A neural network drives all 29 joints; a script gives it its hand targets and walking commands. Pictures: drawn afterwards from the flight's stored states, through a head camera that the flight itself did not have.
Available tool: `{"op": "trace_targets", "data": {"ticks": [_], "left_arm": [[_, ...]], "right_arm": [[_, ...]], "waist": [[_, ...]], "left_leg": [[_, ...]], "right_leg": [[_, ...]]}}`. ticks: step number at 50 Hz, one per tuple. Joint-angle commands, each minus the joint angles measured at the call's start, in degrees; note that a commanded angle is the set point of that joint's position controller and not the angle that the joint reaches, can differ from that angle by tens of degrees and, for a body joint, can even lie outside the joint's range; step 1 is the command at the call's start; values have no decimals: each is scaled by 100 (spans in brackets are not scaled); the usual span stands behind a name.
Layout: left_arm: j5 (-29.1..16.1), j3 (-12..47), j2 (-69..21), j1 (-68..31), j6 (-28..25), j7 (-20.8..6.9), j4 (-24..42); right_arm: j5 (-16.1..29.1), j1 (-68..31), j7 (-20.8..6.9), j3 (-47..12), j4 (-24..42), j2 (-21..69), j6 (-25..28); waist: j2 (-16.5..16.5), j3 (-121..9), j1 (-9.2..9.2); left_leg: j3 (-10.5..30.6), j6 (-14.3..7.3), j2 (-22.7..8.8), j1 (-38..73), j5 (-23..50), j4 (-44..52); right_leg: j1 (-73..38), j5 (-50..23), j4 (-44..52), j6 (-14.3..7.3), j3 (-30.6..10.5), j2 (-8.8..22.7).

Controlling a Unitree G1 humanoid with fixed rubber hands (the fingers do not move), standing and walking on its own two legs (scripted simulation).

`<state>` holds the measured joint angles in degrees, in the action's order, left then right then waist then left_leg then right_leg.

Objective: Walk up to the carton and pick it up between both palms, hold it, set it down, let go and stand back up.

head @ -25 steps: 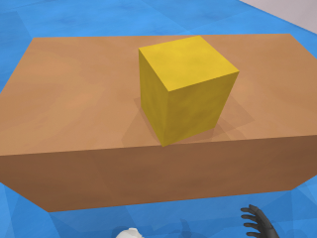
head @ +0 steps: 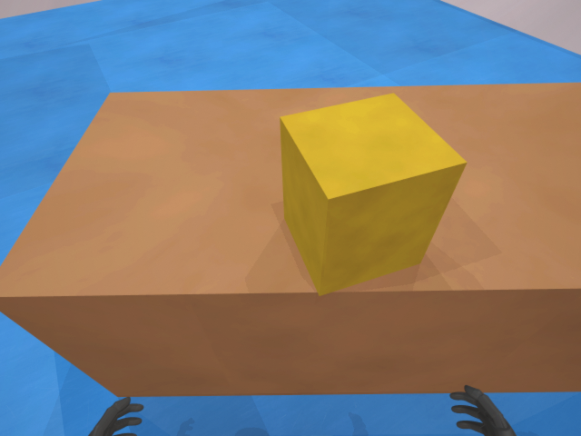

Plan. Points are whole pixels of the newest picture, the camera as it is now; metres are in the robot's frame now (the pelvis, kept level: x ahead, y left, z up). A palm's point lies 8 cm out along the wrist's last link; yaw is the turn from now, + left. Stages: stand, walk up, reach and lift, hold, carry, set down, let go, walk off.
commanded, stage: walk up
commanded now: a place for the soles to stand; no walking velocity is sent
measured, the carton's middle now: (355, 196) +0.51 -0.11 +0.02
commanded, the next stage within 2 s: none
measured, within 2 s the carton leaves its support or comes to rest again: neither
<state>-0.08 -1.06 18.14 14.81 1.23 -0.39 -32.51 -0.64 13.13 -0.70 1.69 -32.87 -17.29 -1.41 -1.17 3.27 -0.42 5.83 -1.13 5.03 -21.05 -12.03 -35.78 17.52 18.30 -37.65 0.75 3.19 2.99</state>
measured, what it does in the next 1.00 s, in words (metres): steps to the right: right foot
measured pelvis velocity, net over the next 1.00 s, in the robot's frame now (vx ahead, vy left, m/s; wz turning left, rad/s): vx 0.08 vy -0.12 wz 0.06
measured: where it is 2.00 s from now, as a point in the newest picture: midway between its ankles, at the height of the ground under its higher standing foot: outside the picture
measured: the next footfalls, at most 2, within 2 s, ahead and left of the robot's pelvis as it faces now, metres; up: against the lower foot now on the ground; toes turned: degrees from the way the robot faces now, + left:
right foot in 0.66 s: +0.12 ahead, -0.21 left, +0.00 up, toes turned -1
left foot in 1.14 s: +0.16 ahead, +0.03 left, +0.00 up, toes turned +2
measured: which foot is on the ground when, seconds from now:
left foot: down 0.00-0.66, up 0.68-1.00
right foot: down 0.00-0.40, up 0.42-0.64, down 0.66-1.00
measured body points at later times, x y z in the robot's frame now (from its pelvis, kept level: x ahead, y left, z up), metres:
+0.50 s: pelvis +0.02 -0.03 +0.01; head +0.02 -0.02 +0.46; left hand +0.11 +0.26 -0.09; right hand +0.16 -0.30 -0.07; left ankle +0.07 +0.10 -0.72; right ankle +0.02 -0.14 -0.69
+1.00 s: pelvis +0.08 -0.12 +0.02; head +0.10 -0.16 +0.46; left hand +0.08 +0.16 -0.07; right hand +0.23 -0.37 -0.11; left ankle +0.10 +0.04 -0.69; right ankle +0.08 -0.21 -0.72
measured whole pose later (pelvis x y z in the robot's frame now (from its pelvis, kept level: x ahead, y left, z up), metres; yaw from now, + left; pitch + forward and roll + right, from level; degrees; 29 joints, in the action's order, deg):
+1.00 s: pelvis +0.08 -0.12 +0.02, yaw +4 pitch -2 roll +2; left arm 1.8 -1.4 14.9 29.1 -0.9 1.6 -33.7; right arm -2.8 13.6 0.3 1.9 -37.7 -16.7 -3.2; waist -3.4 3.8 3.0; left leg 2.4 2.4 -0.4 -21.9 -20.8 -45.3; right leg 12.5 17.1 -31.2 -2.3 2.7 1.4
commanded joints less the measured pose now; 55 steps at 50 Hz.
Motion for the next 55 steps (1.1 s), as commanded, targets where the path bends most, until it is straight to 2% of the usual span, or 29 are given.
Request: {"op": "trace_targets", "data": {"ticks": [1,4,7,18,19,20,21,22,23,25,29,30,31,32,33,34,35,36,37,38,39,41,46,50,53,54,55], "left_arm": [[13,-202,672,17,-35,-22,359],[42,-203,717,137,-99,-22,307],[56,-203,754,170,-149,-13,283],[54,-224,865,161,-160,6,278],[304,-315,925,523,-86,-93,209],[343,-309,809,493,-22,-132,280],[337,-270,637,519,12,-160,379],[338,-254,604,509,31,-177,446],[346,-276,671,465,41,-175,478],[359,-317,691,567,69,-177,463],[183,-338,471,905,-11,-227,326],[171,-370,470,1117,-45,-203,262],[181,-428,516,1464,-86,-149,143],[222,-496,627,1691,-125,-65,72],[288,-513,824,1773,-173,9,106],[351,-494,1264,1536,-208,74,315],[319,-533,1371,1154,-175,139,302],[274,-467,1125,1015,-185,170,276],[262,-374,902,996,-203,180,223],[274,-330,830,948,-212,186,199],[277,-305,789,931,-223,184,180],[249,-279,683,1059,-260,183,104],[184,-309,627,1696,-283,214,78],[186,-351,702,1925,-226,237,172],[165,-346,763,1809,-165,227,297],[143,-322,771,1696,-147,213,336],[96,-289,804,1472,-136,198,415]], "right_arm": [[51,-114,1,208,380,-726,131],[36,-136,20,195,375,-701,158],[30,-171,10,195,404,-676,167],[13,-180,-15,214,480,-689,126],[-188,579,69,361,374,-715,183],[-250,763,136,431,327,-926,202],[-268,820,203,494,263,-1127,215],[-286,820,277,511,247,-1160,229],[-311,851,337,499,228,-1098,258],[-366,779,405,481,182,-957,291],[-261,71,261,469,264,-820,219],[-221,-87,215,451,286,-813,172],[-178,-187,175,399,302,-773,122],[-153,-53,142,324,298,-602,87],[-104,248,120,236,305,-313,68],[-60,590,120,125,451,-40,69],[-152,699,201,218,398,-420,31],[-200,627,206,280,334,-598,6],[-188,658,184,287,237,-608,-12],[-179,773,161,269,117,-538,-24],[-188,871,128,257,15,-483,-26],[-186,752,64,222,-58,-419,-43],[-216,140,99,122,-116,-299,-105],[-220,-273,136,60,-132,-180,-118],[-195,-415,145,44,-141,-135,-73],[-188,-382,144,49,-151,-145,-36],[-177,-331,142,57,-176,-228,5]], "waist": [[378,-153,70],[23,-230,113],[-122,-400,116],[61,-436,56],[357,-779,-4],[29,-344,-69],[-522,-8,-98],[-706,192,-152],[-566,224,-187],[-347,-46,-124],[-1187,-134,68],[-1229,-144,197],[-1038,-221,388],[-607,-254,497],[164,-292,546],[1114,-251,428],[790,261,267],[418,633,170],[307,718,125],[482,640,75],[775,525,52],[1033,362,91],[1044,76,314],[1023,-82,407],[962,-98,345],[886,-108,241],[727,-96,67]], "left_leg": [[1120,-180,-787,-203,-889,989],[1123,-135,-782,-185,-679,1117],[1104,-146,-775,-67,-471,1093],[987,-145,-624,159,3,673],[1342,-377,-780,718,-2370,839],[2112,-600,-1134,728,-3298,1300],[3078,-922,-1658,820,-3608,1774],[3604,-1182,-2031,999,-3209,1924],[3623,-1258,-2117,1172,-2662,1900],[3059,-1156,-1925,1283,-2213,1821],[1513,-785,-1042,-140,-1997,1680],[1246,-689,-893,-644,-2014,1451],[1021,-549,-764,-1142,-2196,1060],[831,-345,-582,-1519,-2392,519],[500,-67,-303,-1703,-2304,-558],[90,288,62,-1866,-2348,-1723],[355,277,-258,-1634,-2278,-2191],[476,282,-463,-1455,-1774,-2425],[421,301,-550,-1304,-1414,-2321],[298,311,-586,-1128,-1238,-2085],[151,326,-580,-927,-1119,-1958],[-17,354,-535,-790,-941,-1834],[-257,367,-575,-897,-827,-1147],[-449,328,-609,-604,-982,-623],[-572,225,-590,-76,-860,-104],[-590,161,-587,306,-512,278],[-509,77,-670,869,254,810]], "right_leg": [[-3,530,1020,-365,-691,474],[-153,277,932,-347,-610,452],[-253,159,913,-338,-556,446],[-73,119,1093,-405,-541,615],[185,1944,701,-465,-324,362],[856,2157,186,-387,-193,129],[1315,1528,-555,-275,-8,-121],[1757,1295,-1080,-210,-211,0],[2071,1183,-1374,-157,-443,158],[2006,940,-1553,-54,-586,255],[322,499,-708,50,-103,-48],[-332,173,-334,22,49,-153],[-1062,-247,91,-18,239,-312],[-1530,-206,360,-44,211,-412],[-1572,456,905,-213,-612,98],[-919,2087,2090,-724,-2956,1625],[-57,2476,2606,-1104,-3922,2262],[243,2096,2601,-1045,-3715,2089],[234,1501,2413,-820,-3000,1710],[165,1148,2318,-586,-2434,1407],[116,864,2293,-447,-2058,1210],[-150,126,2159,-368,-1685,989],[-1109,-1636,1712,-351,-1472,893],[-1277,-2222,1470,-502,-1571,930],[-917,-2409,1284,-661,-1610,936],[-647,-2448,1180,-658,-1538,883],[-235,-2667,1022,-570,-1444,828]]}}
